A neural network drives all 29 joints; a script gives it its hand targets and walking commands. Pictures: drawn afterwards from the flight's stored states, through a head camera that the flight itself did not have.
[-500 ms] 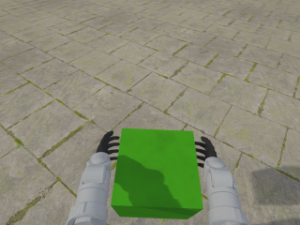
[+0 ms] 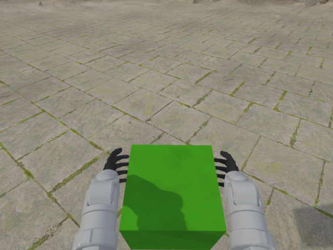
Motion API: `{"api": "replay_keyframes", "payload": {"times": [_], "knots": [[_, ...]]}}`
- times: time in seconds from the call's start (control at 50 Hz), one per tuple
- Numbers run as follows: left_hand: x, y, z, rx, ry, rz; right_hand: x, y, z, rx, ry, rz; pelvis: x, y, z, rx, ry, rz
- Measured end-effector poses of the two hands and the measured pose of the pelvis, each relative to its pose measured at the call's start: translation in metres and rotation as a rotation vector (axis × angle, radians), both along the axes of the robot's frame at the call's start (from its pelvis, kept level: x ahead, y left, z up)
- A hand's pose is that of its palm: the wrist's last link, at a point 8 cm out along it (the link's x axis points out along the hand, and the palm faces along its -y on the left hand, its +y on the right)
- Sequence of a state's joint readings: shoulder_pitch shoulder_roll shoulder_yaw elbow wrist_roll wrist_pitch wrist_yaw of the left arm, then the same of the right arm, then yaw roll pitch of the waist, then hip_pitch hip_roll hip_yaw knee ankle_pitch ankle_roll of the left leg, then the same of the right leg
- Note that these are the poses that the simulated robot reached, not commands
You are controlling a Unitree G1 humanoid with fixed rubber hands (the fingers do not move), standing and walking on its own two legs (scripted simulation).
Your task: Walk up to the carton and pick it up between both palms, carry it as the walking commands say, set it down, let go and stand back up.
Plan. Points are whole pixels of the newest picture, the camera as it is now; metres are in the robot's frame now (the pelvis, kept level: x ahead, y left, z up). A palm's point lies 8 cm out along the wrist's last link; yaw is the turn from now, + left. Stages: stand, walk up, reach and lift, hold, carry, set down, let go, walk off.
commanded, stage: reach and lift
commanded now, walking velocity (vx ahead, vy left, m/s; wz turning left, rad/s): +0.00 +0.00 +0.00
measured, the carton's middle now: (171, 197) +0.29 -0.03 -0.04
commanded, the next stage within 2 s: hold in 1.38 s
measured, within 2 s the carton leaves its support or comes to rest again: neither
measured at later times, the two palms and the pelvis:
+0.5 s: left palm (102, 177) +0.30 +0.14 +0.06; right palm (223, 172) +0.29 -0.17 +0.05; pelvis +0.01 -0.01 +0.00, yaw +0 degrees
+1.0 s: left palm (99, 182) +0.29 +0.15 +0.06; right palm (222, 175) +0.28 -0.16 +0.05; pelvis +0.00 -0.01 +0.00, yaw +0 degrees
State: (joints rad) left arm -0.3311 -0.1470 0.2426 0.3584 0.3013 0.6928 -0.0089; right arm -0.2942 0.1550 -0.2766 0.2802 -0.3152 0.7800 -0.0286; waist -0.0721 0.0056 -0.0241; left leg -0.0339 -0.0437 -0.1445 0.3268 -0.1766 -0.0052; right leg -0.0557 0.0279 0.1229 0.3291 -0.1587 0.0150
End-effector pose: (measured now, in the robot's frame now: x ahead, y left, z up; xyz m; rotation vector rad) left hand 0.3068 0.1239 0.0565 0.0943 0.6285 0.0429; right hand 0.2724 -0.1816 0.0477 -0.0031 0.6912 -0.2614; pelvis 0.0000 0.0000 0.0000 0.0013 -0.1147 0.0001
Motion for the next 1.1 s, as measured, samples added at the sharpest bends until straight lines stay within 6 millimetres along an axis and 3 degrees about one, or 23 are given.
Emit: {"api": "replay_keyframes", "payload": {"times": [0.14,0.28,0.5,0.9,1.1], "knots": [[0.005,0.011,0.005,0.013,0.002,0.034,0.016,0.01,0.005,-0.01,0.003,0.051,-0.006,-0.002,-0.002,0.0,0.001,-0.01],[0.005,0.024,0.009,0.018,-0.002,0.076,0.026,0.022,0.005,-0.001,-0.002,0.096,0.004,-0.003,0.0,-0.001,0.015,-0.004],[-0.007,0.018,0.006,-0.016,-0.005,0.093,0.019,0.016,0.003,0.001,-0.005,0.089,0.012,-0.007,0.001,-0.001,-0.001,-0.003],[-0.017,0.026,0.003,-0.012,-0.006,0.113,0.015,0.023,0.001,-0.011,-0.006,0.117,0.001,-0.007,0.0,-0.001,-0.001,-0.003],[-0.019,0.02,0.006,-0.009,-0.01,0.092,0.006,0.018,-0.001,0.003,-0.008,0.091,-0.003,-0.005,-0.001,0.0,-0.008,-0.009]]}}
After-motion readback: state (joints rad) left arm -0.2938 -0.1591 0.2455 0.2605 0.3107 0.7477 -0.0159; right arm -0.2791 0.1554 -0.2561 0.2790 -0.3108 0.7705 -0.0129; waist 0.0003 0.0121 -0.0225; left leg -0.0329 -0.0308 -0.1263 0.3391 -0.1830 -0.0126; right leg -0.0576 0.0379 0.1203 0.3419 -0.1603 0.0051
